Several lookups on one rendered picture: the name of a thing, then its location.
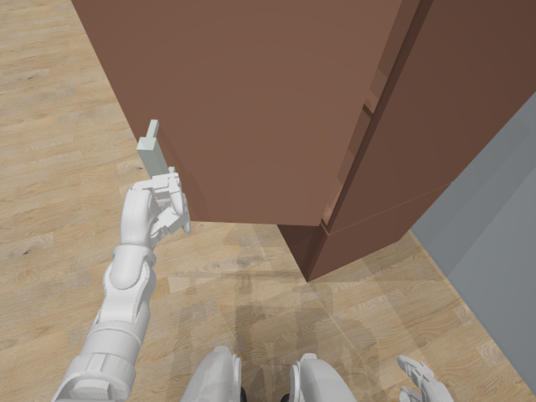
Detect robot left thigh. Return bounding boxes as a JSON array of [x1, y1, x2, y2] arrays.
[[179, 352, 241, 402]]

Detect robot thigh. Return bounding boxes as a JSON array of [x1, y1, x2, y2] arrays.
[[290, 359, 358, 402], [179, 352, 241, 402]]

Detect robot left hand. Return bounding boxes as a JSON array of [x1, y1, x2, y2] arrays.
[[120, 173, 191, 251]]

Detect robot right thigh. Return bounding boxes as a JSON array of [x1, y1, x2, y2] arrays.
[[290, 359, 358, 402]]

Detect handle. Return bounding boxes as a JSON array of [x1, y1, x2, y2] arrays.
[[137, 120, 176, 180]]

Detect robot left forearm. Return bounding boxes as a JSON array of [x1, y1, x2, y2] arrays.
[[50, 244, 157, 402]]

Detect cupboard door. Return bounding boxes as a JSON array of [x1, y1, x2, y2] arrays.
[[71, 0, 402, 226]]

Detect robot right hand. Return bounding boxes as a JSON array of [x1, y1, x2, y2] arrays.
[[397, 355, 454, 402]]

